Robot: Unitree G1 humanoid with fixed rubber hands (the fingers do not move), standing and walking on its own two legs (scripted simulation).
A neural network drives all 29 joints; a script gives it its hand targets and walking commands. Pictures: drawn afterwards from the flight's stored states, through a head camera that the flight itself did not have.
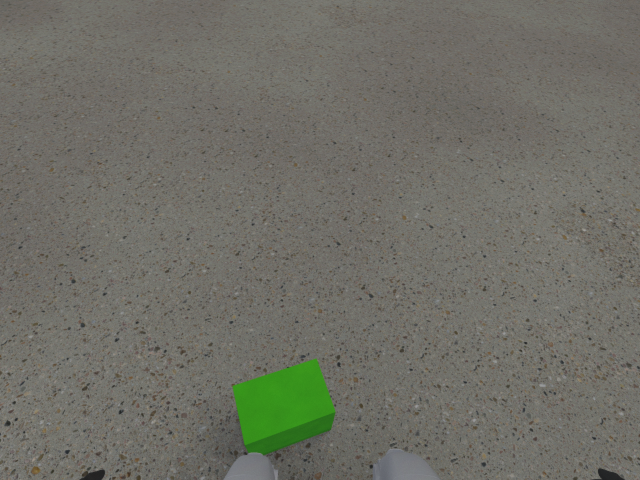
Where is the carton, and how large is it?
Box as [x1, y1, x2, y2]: [233, 358, 334, 454]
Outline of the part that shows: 316,358 233,386 244,444 248,452 255,451 265,454 330,429 334,415 334,409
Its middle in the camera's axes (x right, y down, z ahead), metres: -0.09 +0.47 +1.04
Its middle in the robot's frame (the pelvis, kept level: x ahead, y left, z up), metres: +0.37 +0.10 -0.64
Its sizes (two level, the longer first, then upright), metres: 0.229 0.144 0.185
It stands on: the floor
